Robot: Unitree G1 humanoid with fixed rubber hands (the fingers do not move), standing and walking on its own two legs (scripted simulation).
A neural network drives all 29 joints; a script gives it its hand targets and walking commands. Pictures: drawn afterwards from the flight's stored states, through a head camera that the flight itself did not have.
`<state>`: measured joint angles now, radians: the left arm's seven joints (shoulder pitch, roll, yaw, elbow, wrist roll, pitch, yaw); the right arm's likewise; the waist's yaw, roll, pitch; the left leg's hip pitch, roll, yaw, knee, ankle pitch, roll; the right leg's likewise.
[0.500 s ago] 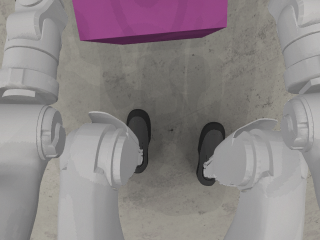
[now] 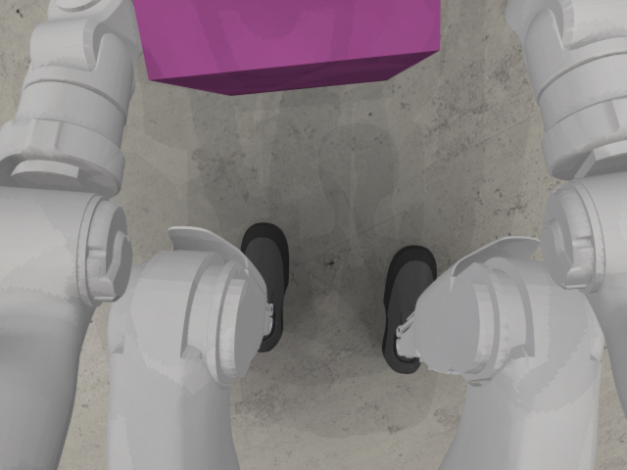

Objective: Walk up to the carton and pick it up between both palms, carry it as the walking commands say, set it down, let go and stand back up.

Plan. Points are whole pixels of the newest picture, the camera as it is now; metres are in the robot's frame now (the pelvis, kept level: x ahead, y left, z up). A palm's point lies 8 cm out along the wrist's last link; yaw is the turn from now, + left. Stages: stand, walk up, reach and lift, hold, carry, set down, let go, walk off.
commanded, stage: reach and lift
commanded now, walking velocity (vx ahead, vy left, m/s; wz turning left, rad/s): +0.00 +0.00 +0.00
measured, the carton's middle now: out of the picture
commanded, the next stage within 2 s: none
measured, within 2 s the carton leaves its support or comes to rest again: leaves its support in 1.20 s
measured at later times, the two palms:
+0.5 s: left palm out of the picture +0.53 +0.21 -0.17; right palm out of the picture +0.58 -0.09 -0.17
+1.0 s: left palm out of the picture +0.54 +0.20 -0.17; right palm out of the picture +0.58 -0.10 -0.17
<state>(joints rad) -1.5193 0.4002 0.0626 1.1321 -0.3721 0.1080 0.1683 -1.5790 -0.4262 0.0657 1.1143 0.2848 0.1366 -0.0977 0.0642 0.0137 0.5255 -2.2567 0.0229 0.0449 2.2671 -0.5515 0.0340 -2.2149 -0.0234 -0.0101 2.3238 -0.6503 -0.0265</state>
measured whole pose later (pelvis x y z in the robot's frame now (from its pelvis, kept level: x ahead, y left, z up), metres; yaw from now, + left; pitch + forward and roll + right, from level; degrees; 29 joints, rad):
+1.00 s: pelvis +0.00 -0.01 -0.01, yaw +1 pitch +29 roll +2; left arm -1.53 0.38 0.03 1.17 -0.39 0.13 0.14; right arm -1.63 -0.31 -0.03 1.14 0.13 0.19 -0.06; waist 0.05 0.03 0.52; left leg -2.26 0.01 0.05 2.30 -0.55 0.02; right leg -2.22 0.00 0.02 2.38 -0.66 -0.02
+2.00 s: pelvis -0.01 +0.00 +0.07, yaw +0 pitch +28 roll -1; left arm -1.38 0.22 0.32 0.60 -0.06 0.46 0.19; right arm -1.48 -0.25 -0.19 0.74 0.04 0.43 -0.12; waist 0.06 -0.02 0.53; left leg -2.03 -0.05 -0.03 2.08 -0.55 -0.02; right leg -1.97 0.08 0.02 2.12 -0.65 0.04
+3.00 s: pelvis -0.03 -0.01 +0.16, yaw +0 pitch +20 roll +0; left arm -1.20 0.14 0.35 0.45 0.03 0.55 0.15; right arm -1.30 -0.16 -0.23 0.59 -0.02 0.53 -0.10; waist 0.05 -0.02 0.53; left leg -1.66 -0.05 -0.05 1.75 -0.45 -0.04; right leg -1.62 0.09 0.03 1.79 -0.53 0.02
